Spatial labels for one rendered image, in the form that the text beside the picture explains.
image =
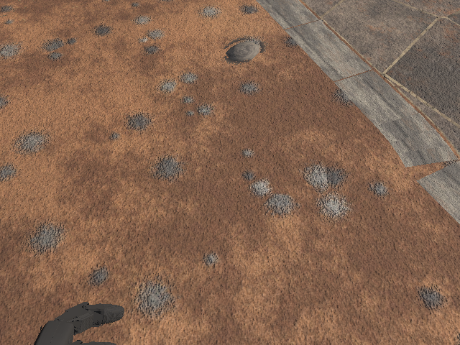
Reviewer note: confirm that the robot left hand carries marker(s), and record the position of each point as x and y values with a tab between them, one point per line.
76	320

